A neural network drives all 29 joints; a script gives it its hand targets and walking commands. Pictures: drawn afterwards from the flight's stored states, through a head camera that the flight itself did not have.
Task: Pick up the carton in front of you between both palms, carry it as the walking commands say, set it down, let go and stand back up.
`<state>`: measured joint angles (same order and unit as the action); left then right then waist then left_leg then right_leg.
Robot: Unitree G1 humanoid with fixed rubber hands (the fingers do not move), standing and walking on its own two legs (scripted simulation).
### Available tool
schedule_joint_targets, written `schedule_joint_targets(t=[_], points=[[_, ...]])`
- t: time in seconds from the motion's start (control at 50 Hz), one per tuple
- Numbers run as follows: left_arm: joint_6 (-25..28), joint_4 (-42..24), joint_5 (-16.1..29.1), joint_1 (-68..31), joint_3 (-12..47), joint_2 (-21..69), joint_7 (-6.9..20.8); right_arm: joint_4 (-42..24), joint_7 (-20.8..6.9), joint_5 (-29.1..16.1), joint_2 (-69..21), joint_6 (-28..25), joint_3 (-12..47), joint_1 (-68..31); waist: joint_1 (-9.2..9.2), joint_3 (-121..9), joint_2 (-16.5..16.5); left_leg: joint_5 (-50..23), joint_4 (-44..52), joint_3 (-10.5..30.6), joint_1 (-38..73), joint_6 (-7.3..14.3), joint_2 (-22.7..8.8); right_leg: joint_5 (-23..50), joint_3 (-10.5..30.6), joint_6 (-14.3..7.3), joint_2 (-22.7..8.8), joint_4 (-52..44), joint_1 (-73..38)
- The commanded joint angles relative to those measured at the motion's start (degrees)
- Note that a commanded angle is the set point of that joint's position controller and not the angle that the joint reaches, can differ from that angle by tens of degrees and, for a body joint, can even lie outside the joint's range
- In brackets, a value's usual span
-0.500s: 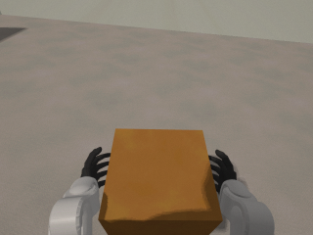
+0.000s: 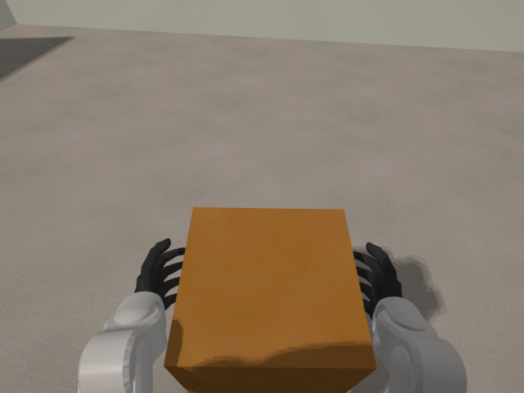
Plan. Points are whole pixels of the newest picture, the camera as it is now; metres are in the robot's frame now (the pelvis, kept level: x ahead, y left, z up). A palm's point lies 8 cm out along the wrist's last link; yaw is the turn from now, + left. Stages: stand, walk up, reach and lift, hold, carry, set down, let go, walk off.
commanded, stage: carry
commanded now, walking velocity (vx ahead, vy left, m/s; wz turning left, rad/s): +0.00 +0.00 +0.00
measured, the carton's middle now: (266, 312) +0.25 +0.00 +0.02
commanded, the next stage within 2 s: none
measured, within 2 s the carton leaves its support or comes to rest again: neither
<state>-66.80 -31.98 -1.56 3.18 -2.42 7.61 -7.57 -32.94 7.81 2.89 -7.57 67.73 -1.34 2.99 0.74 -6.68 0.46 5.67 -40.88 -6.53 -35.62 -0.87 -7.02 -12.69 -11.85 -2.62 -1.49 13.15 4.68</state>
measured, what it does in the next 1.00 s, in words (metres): walks ahead: left foot, then right foot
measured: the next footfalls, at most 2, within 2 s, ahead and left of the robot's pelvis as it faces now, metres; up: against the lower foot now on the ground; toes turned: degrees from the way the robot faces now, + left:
left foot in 0.14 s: +0.28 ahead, +0.12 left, +0.00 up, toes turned -8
right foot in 0.36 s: +0.20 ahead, -0.10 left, +0.00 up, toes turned -3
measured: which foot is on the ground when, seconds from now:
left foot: up 0.00-0.12, down 0.14-1.00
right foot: down 0.00-0.14, up 0.16-0.34, down 0.36-1.00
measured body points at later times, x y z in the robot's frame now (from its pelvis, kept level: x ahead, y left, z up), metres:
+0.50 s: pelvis +0.22 +0.02 -0.01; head +0.20 +0.03 +0.44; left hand +0.47 +0.16 +0.08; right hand +0.46 -0.14 +0.08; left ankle +0.24 +0.11 -0.75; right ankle +0.16 -0.09 -0.75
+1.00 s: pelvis +0.24 +0.01 -0.02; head +0.22 +0.01 +0.43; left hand +0.49 +0.15 +0.07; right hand +0.48 -0.15 +0.07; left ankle +0.24 +0.11 -0.75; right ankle +0.16 -0.09 -0.75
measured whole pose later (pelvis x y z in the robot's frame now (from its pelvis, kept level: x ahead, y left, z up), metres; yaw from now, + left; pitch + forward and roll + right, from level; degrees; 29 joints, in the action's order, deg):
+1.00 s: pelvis +0.24 +0.01 -0.02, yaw -2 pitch +3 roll +1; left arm -69.9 -29.5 -2.9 0.5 -2.8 7.4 -7.5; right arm -29.8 7.2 2.8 -7.4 69.8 -2.4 0.8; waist -0.2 -7.5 -0.5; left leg 16.4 -31.5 -12.2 -17.3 0.4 -4.5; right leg -22.5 -7.3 -0.5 -2.1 29.8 9.8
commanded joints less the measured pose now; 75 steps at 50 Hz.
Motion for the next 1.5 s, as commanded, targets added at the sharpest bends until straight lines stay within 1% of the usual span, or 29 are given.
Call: schedule_joint_targets(t=[0.0,0.02,0.06,0.08,0.1,0.12,0.14,0.16,0.18,0.2,0.22,0.24,0.26,0.28,0.32,0.34,0.36,0.38,0.4,0.42,0.48,0.54,0.6,0.74,0.92,1.1,1.26,1.38,1.48], points=[[-0.8,-5.0,14.3,-20.0,34.5,39.4,6.9,-4.0,-5.2,-14.3,-42.1,0.0,35.7,-20.8,-0.15,-3.5,-8.5,-4.5,6.8,-4.1,1.6,0.0,3.1,33.4,2.6,-2.9,-11.6,-0.5,-5.9],[-1.1,-4.7,13.9,-19.4,34.0,38.4,6.4,-4.3,-5.0,-14.7,-41.0,0.5,35.6,-21.2,0.03,-3.1,-9.1,-6.5,8.6,-4.9,3.2,0.1,3.9,36.4,1.6,-2.3,-11.1,0.8,-6.2],[-1.8,-4.6,13.2,-19.0,33.2,37.4,5.7,-4.4,-4.9,-15.3,-39.4,1.3,35.2,-21.5,0.28,-3.0,-9.7,-9.4,12.4,-6.7,8.8,0.2,5.2,36.5,0.1,-1.1,-10.3,5.0,-5.8],[-2.1,-4.7,13.1,-19.2,33.1,37.1,5.4,-4.2,-4.8,-15.4,-39.0,1.6,34.8,-21.1,-0.22,-3.8,-9.2,-11.6,15.8,-8.0,14.4,0.5,6.3,36.8,-1.1,0.1,-9.5,9.5,-4.5],[-2.5,-4.7,13.1,-19.5,33.1,36.7,5.3,-4.1,-4.8,-15.2,-38.6,1.9,34.4,-21.0,-0.84,-4.9,-7.5,-16.4,20.8,-9.1,21.7,0.6,7.3,37.9,-2.6,1.8,-8.2,14.9,-2.4],[-2.7,-4.7,13.2,-20.2,33.2,36.3,5.1,-4.0,-4.8,-14.9,-37.9,2.2,33.7,-21.0,-1.19,-7.0,-5.6,-24.2,21.7,-5.9,30.9,0.5,3.5,31.1,-1.6,4.0,-7.3,20.6,2.1],[-3.2,-5.3,13.6,-21.7,33.6,36.1,5.0,-3.5,-4.9,-14.7,-37.3,2.4,32.9,-21.0,-1.58,-13.3,2.9,-50.8,13.8,5.5,44.8,4.3,-8.6,9.5,0.6,6.1,-5.2,31.8,11.3],[-3.6,-5.7,14.4,-21.2,34.6,37.0,5.1,-2.2,-5.0,-15.3,-37.8,2.3,32.9,-20.0,-2.25,-19.8,11.2,-60.6,14.2,16.8,54.8,12.8,-17.4,-17.4,4.3,6.9,0.1,42.3,20.1],[-3.6,-6.1,14.8,-20.5,35.7,38.9,5.5,-1.8,-5.3,-15.9,-39.7,1.9,32.8,-18.2,-1.74,-20.6,11.1,-50.8,18.4,18.4,49.9,14.3,-17.7,-22.1,9.0,6.0,-0.4,45.0,20.3],[-3.3,-6.5,15.3,-22.1,36.8,41.6,6.1,-2.2,-5.9,-16.3,-42.7,1.3,32.9,-18.8,-1.5,-19.9,9.9,-41.9,20.8,15.9,45.9,13.3,-16.3,-21.7,10.9,4.7,-1.5,43.4,19.6],[-2.8,-6.7,15.8,-24.1,38.0,44.4,6.8,-2.4,-6.6,-16.3,-45.7,0.7,33.2,-20.0,-1.23,-18.6,7.6,-35.4,21.9,11.7,41.9,10.8,-14.1,-21.5,11.6,3.7,-3.5,35.9,17.9],[-2.2,-6.3,16.2,-25.1,38.7,46.9,7.3,-2.5,-7.3,-16.2,-48.0,0.2,33.7,-21.5,-0.96,-16.8,8.1,-28.9,23.4,8.5,37.9,8.7,-11.9,-21.1,11.0,3.4,-3.9,27.6,15.4],[-1.5,-5.9,16.3,-25.6,38.9,48.7,7.7,-2.3,-7.8,-16.1,-49.4,-0.3,34.1,-22.1,-0.93,-16.7,8.4,-21.9,24.7,6.9,35.8,7.9,-10.4,-18.8,9.3,3.5,-2.5,23.1,12.4],[-0.9,-5.4,15.9,-25.2,39.2,49.8,7.9,-2.3,-8.2,-16.1,-50.1,-0.8,34.6,-21.9,-1.07,-17.2,8.3,-17.2,25.2,6.1,35.1,7.7,-10.1,-16.0,8.1,3.5,-1.8,20.7,10.5],[0.1,-4.8,15.0,-23.3,39.2,50.3,8.1,-2.7,-8.7,-16.2,-50.3,-1.5,35.4,-21.6,-0.88,-18.3,6.5,-10.9,24.2,3.8,32.8,7.3,-9.2,-6.8,6.1,3.3,-2.1,14.1,6.5],[0.4,-4.9,14.5,-22.7,39.0,50.0,8.1,-3.0,-8.8,-16.3,-50.0,-1.7,35.8,-21.8,-0.8,-17.7,5.2,-7.1,23.5,2.2,30.7,6.4,-7.9,0.2,5.5,3.5,-2.8,9.7,4.2],[0.4,-5.3,14.2,-22.7,38.6,49.4,8.1,-3.2,-8.9,-16.2,-49.5,-1.9,36.0,-22.1,-0.94,-16.8,4.5,-2.0,23.1,1.6,27.8,5.2,-6.6,4.2,6.0,3.8,-4.2,8.3,1.9],[0.4,-5.3,13.9,-23.4,38.4,48.9,8.0,-4.0,-9.0,-16.4,-48.8,-1.7,36.5,-23.9,-0.86,-13.9,2.1,0.3,22.0,-0.2,27.6,3.6,-5.3,4.3,8.7,3.8,-7.5,6.9,4.7],[-0.2,-5.8,13.6,-23.2,37.3,46.7,7.7,-4.6,-8.6,-16.5,-47.7,-1.4,37.0,-23.9,-1.22,-11.6,-0.2,-3.2,20.5,0.2,26.2,2.7,-4.0,7.8,10.0,3.5,-9.3,8.8,5.0],[-0.5,-5.8,13.7,-24.4,37.2,45.9,7.5,-4.2,-8.3,-16.1,-46.1,-0.9,36.5,-24.1,-1.19,-10.3,-1.6,-8.9,19.4,0.4,26.4,2.1,-3.8,10.6,9.5,3.3,-9.5,10.4,5.7],[-1.9,-3.0,13.0,-21.0,34.7,40.9,6.5,-2.3,-6.9,-15.2,-41.4,0.8,34.6,-21.7,-1.13,-11.2,-1.7,-20.5,13.5,0.5,28.2,2.0,-3.8,21.6,9.2,3.2,-8.8,12.4,5.6],[-3.1,-0.6,12.3,-19.7,33.0,38.0,5.7,0.0,-5.7,-14.2,-38.8,2.1,32.9,-20.2,-1.08,-11.1,-2.3,-22.9,10.9,-0.1,27.4,1.7,-3.3,30.1,8.8,3.2,-8.8,14.0,4.9],[-3.3,-0.2,12.8,-21.4,32.9,38.8,5.7,0.7,-5.5,-14.1,-39.9,2.4,32.6,-21.4,-0.96,-10.4,-2.2,-21.8,9.9,-0.5,27.0,1.3,-2.9,32.7,8.8,3.1,-8.8,14.5,5.1],[-2.3,-3.3,15.0,-25.3,35.2,43.8,6.6,-1.8,-6.1,-15.4,-44.7,1.3,34.1,-24.5,-0.85,-11.9,-1.8,-18.3,9.1,-0.3,27.6,1.5,-2.9,29.7,9.0,2.5,-8.5,15.3,4.5],[-2.5,-3.1,14.0,-23.6,34.8,42.4,6.5,-1.9,-6.2,-15.2,-43.2,1.4,34.1,-23.3,-0.8,-10.7,-1.3,-15.4,10.2,0.1,26.8,1.6,-3.2,24.7,9.2,1.9,-8.1,14.3,4.6],[-3.0,-2.1,13.5,-24.2,34.4,41.8,6.5,-1.1,-6.4,-14.9,-42.6,1.9,33.7,-23.9,-0.84,-7.9,-0.9,-9.3,13.2,0.6,26.1,1.7,-3.3,15.5,9.8,1.4,-7.7,11.5,6.6],[-1.1,3.7,11.4,-26.0,33.8,40.4,8.6,4.8,-8.5,-12.6,-40.9,0.2,32.6,-25.6,-0.79,-6.4,-0.8,-4.6,15.3,1.1,25.5,1.8,-3.2,8.9,10.2,1.1,-7.4,9.7,8.6],[3.7,9.6,10.0,-29.5,32.8,41.1,10.9,11.0,-10.9,-11.0,-41.2,-4.5,31.3,-28.7,-0.79,-6.8,-0.6,-1.7,16.3,1.4,25.4,2.0,-3.3,4.9,10.4,0.8,-7.3,9.1,9.6],[8.1,14.4,7.6,-30.3,31.1,41.3,12.4,15.7,-12.4,-9.1,-41.8,-9.0,29.9,-29.7,-0.88,-8.3,-0.6,-2.0,16.4,1.5,25.6,2.1,-3.4,4.3,10.3,0.7,-7.2,9.3,9.4]])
